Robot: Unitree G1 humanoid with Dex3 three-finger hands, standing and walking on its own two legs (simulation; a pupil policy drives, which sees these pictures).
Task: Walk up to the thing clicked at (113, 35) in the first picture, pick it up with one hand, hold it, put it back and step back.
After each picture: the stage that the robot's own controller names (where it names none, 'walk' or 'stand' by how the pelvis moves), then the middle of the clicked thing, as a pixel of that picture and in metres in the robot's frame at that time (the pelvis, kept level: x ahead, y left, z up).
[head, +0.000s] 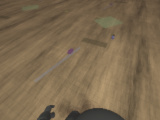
stand; (113, 36) +2.07 -0.47 -0.72
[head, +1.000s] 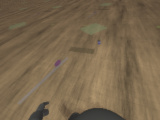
walk; (99, 42) +1.96 +0.01 -0.68
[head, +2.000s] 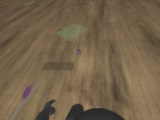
walk; (79, 51) +1.31 +0.40 -0.71
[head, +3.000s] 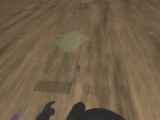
walk; (78, 68) +0.87 +0.35 -0.72
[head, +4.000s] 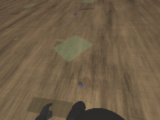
walk; (80, 84) +0.56 +0.24 -0.71
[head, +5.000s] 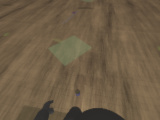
stand; (77, 92) +0.41 +0.18 -0.70
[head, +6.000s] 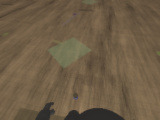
stand; (75, 96) +0.38 +0.18 -0.72
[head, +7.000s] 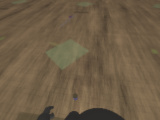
stand; (75, 96) +0.38 +0.19 -0.72
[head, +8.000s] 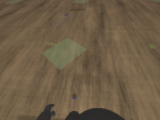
stand; (74, 96) +0.36 +0.22 -0.72
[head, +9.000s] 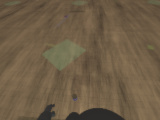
stand; (74, 97) +0.37 +0.21 -0.73
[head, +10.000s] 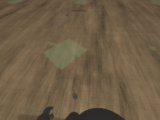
stand; (75, 96) +0.37 +0.20 -0.73
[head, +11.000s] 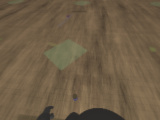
stand; (75, 97) +0.37 +0.20 -0.73
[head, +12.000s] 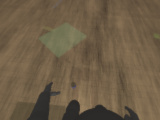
go down; (73, 85) +0.39 +0.19 -0.68
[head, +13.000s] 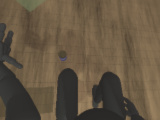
go down; (62, 56) +0.45 +0.24 -0.29
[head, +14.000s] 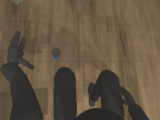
close in; (56, 54) +0.44 +0.25 -0.27
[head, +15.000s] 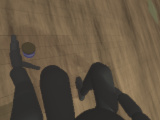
close; (28, 50) +0.43 +0.29 -0.22
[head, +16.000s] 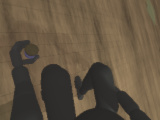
close; (31, 51) +0.41 +0.27 -0.22
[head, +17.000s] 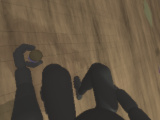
lift; (35, 56) +0.38 +0.25 -0.23
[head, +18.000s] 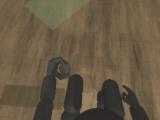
lift; (65, 70) +0.31 +0.20 -0.04
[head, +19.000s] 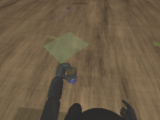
hold; (71, 75) +0.32 +0.16 +0.00
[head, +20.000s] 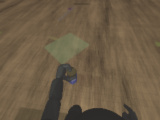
hold; (72, 76) +0.31 +0.16 -0.01
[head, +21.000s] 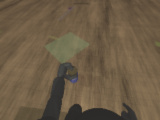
hold; (73, 75) +0.32 +0.15 -0.01
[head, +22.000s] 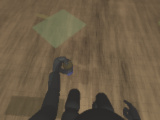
crouch; (68, 68) +0.37 +0.18 -0.06
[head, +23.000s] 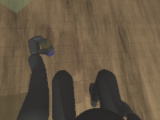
lower; (48, 48) +0.47 +0.27 -0.12
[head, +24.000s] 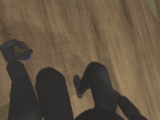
lower; (23, 52) +0.42 +0.29 -0.23
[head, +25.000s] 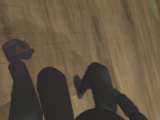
lower; (24, 51) +0.42 +0.29 -0.23
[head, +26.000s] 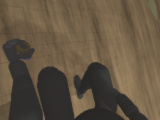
lower; (24, 51) +0.42 +0.29 -0.23
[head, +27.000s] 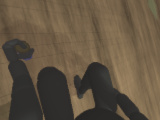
lower; (24, 51) +0.42 +0.29 -0.23
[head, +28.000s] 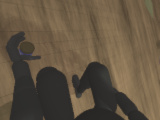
open; (26, 51) +0.42 +0.27 -0.23
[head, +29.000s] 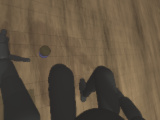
stand; (44, 52) +0.41 +0.26 -0.25
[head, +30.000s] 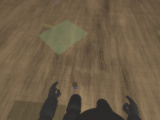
stand; (74, 85) +0.39 +0.17 -0.60
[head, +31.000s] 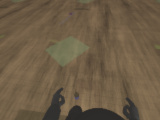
stand; (76, 95) +0.38 +0.17 -0.66
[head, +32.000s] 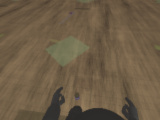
stand; (77, 96) +0.37 +0.16 -0.67
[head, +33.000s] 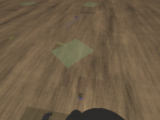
stand; (80, 96) +0.40 +0.15 -0.72
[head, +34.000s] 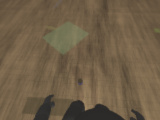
walk; (80, 81) +0.45 +0.13 -0.70
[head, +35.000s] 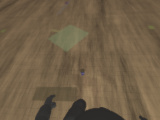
walk; (82, 72) +0.68 +0.19 -0.70
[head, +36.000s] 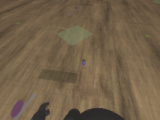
stand; (83, 61) +1.02 +0.15 -0.71
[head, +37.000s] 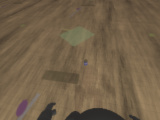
stand; (85, 62) +1.02 +0.15 -0.72
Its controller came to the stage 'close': yes
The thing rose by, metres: 0.71
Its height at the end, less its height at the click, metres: +0.00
